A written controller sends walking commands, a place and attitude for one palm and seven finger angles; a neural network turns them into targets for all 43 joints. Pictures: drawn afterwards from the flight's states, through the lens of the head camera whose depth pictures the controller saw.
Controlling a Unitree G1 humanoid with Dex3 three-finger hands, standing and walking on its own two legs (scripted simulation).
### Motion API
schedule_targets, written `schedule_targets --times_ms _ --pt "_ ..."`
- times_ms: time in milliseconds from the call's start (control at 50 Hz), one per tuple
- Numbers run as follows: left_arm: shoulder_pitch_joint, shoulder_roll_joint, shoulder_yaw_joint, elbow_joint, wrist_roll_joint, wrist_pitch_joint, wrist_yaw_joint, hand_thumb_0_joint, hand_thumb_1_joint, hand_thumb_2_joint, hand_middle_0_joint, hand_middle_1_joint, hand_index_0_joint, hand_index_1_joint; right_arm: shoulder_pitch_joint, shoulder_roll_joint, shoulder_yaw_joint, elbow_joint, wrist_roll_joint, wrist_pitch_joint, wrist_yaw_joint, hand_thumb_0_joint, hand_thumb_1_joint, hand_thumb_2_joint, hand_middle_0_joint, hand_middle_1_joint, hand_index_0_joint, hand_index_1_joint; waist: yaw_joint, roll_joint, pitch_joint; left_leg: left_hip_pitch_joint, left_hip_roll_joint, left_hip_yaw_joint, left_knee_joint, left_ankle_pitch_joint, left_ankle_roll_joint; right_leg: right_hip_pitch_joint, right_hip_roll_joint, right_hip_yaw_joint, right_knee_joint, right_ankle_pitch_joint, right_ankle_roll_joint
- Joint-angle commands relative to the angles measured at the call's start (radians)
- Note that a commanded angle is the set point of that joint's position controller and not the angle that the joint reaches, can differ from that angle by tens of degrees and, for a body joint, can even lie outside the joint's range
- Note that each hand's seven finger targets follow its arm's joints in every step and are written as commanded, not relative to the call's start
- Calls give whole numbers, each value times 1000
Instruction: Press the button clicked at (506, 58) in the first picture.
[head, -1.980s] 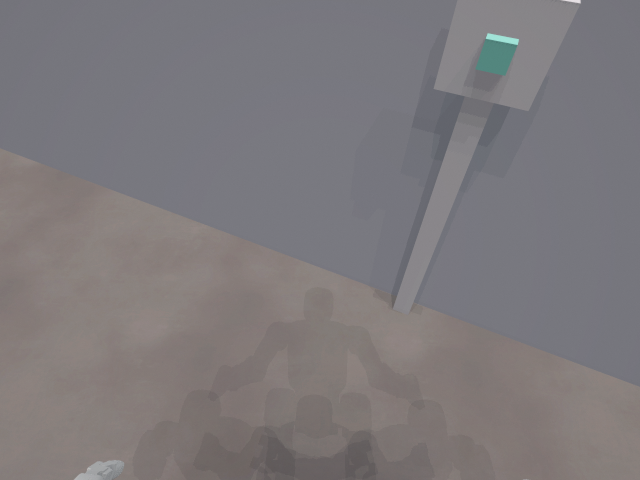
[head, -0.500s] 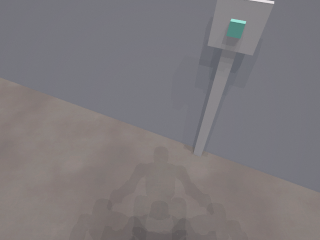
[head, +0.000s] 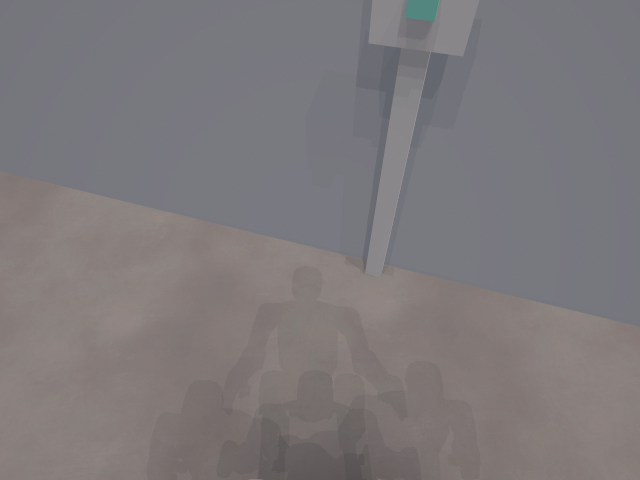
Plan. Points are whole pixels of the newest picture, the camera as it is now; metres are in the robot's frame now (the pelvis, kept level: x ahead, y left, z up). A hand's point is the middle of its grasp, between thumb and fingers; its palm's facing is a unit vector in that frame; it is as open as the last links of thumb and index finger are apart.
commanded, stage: turn to face it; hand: left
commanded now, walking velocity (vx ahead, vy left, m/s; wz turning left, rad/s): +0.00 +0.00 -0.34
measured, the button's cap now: out of the picture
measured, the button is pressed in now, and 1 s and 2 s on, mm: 0 0 0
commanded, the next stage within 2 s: take the last steps up to it in 0.30 s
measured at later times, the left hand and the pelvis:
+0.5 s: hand out of the picture +0.07 +0.22 -0.15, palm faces -0.18 -0.96 -0.23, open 7.4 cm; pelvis -0.03 +0.03 +0.01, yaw -12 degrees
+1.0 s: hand out of the picture +0.04 +0.15 -0.19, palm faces -0.22 -0.97 -0.10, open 7.4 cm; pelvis +0.08 -0.02 -0.01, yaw -17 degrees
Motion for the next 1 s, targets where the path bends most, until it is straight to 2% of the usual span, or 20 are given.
schedule_targets --times_ms 0,140,160,180,200,240,280,380,460,520,540,560,580,640,700,860,920,940,960,980 --pt "56 232 74 -74 -3 -21 37 0 900 900 -200 -300 -200 -300 -23 -116 -41 -106 11 -31 -16 0 -900 -900 200 300 200 300 25 -173 -116 -152 -24 -114 288 -141 0 147 -327 434 -286 375 -213" --pt "-17 179 76 -107 -9 -7 33 0 900 900 -200 -300 -200 -300 138 -73 -36 -60 15 -44 -27 0 -900 -900 200 300 200 300 -46 -120 -153 212 -46 -64 -216 89 11 -48 -175 274 -208 165 -78" --pt "-27 139 70 -123 -12 -3 29 0 900 900 -200 -300 -200 -300 160 -111 -43 -63 8 -53 -29 0 -900 -900 200 300 200 300 -58 -2 -144 271 63 -188 -326 42 53 -161 -95 201 -110 32 -37" --pt "-30 87 62 -141 -16 -2 17 0 900 900 -200 -300 -200 -300 139 -192 -58 -86 -5 -55 -28 0 -900 -900 200 300 200 300 -53 236 -92 240 274 -418 -450 20 133 -270 25 34 118 -137 17" --pt "-37 102 71 -142 -9 0 20 0 900 900 -200 -300 -200 -300 84 -202 -60 -108 -4 -52 -25 0 -900 -900 200 300 200 300 -36 274 -69 98 381 -476 -489 36 197 -234 -16 -16 310 -221 45" --pt "-4 118 88 -98 3 6 8 0 900 900 -200 -300 -200 -300 17 -143 -41 -117 -12 -55 -29 0 -900 -900 200 300 200 300 8 126 -31 16 273 -329 -452 131 189 -189 -42 -18 499 -153 55" --pt "30 81 79 -77 -3 7 1 0 900 900 -200 -300 -200 -300 5 -128 -38 -114 -14 -58 -29 0 -900 -900 200 300 200 300 20 134 -40 67 208 -191 -405 262 172 -184 -60 -61 483 -124 62" --pt "-34 43 56 -87 -8 4 0 0 900 900 -200 -300 -200 -300 129 -131 -44 -60 -16 -54 -29 0 -900 -900 200 300 200 300 -37 161 -57 196 227 -150 -344 491 189 -109 -83 -135 220 -178 63" --pt "-55 48 53 -86 -5 -4 -19 0 900 900 -200 -300 -200 -300 181 -180 -59 -29 -23 -51 -23 0 -900 -900 200 300 200 300 -63 148 -69 194 294 -203 -374 236 176 -21 -72 -176 66 -217 37" --pt "54 64 62 -43 -2 -21 -29 0 900 900 -200 -300 -200 -300 149 -181 -60 -24 -18 -54 -18 0 -900 -900 200 300 200 300 3 97 -80 50 246 -132 -248 62 103 223 -51 -207 -218 -64 9" --pt "127 114 74 -16 2 -32 -22 0 900 900 -200 -300 -200 -300 133 -142 -52 -34 -11 -56 -14 0 -900 -900 200 300 200 300 38 -31 -93 -128 186 -40 -88 -37 49 402 -147 -86 -322 -109 -34" --pt "206 214 92 11 7 -40 -5 0 900 900 -200 -300 -200 -300 73 -56 -24 -80 -2 -59 -8 0 -900 -900 200 300 200 300 81 -351 -67 -412 28 107 201 -259 -21 523 -387 286 -451 -184 -144" --pt "258 217 95 14 -10 -43 9 0 900 900 -200 -300 -200 -300 -34 -103 -27 -114 -15 -55 -7 0 -900 -900 200 300 200 300 129 -303 -36 -455 36 -18 334 -228 -5 414 -435 363 -491 -203 -204" --pt "127 121 64 13 -4 -66 19 0 900 900 -200 -300 -200 -300 -25 -81 -36 -78 -23 -51 15 0 -900 -900 200 300 200 300 20 -84 76 -412 86 -42 427 -20 -13 255 -341 174 -464 -133 -196" --pt "131 89 49 29 -4 -90 20 0 900 900 -200 -300 -200 -300 50 -44 -38 -44 -21 -44 20 0 -900 -900 200 300 200 300 -19 -99 36 -335 79 -11 393 75 -29 233 -278 51 -449 96 -171" --pt "218 95 47 114 2 -93 27 0 900 900 -200 -300 -200 -300 -50 -15 -30 -71 -11 -67 22 0 -900 -900 200 300 200 300 7 -98 39 -252 64 32 98 72 -2 292 -276 40 -376 334 -172" --pt "190 96 52 124 -7 -93 20 0 900 900 -200 -300 -200 -300 148 -32 -36 1 -14 -87 -1 0 -900 -900 200 300 200 300 -88 -43 -53 84 -11 104 -116 172 21 244 -199 -45 -125 600 -127" --pt "203 70 50 120 -15 -93 16 0 900 900 -200 -300 -200 -300 299 -92 -50 48 -21 -95 -17 0 -900 -900 200 300 200 300 -142 26 -153 346 70 1 -203 235 49 122 -155 -70 100 516 -85" --pt "268 6 45 104 -25 -87 2 0 900 900 -200 -300 -200 -300 412 -215 -74 79 -33 -100 -26 0 -900 -900 200 300 200 300 -140 310 -263 568 396 -434 -287 278 164 -143 -29 -167 431 -5 -21" --pt "223 42 45 84 -10 -85 3 0 900 900 -200 -300 -200 -300 413 -228 -69 86 -19 -90 -30 0 -900 -900 200 300 200 300 -141 308 -249 486 502 -590 -420 153 218 -204 -21 -84 631 -274 -29"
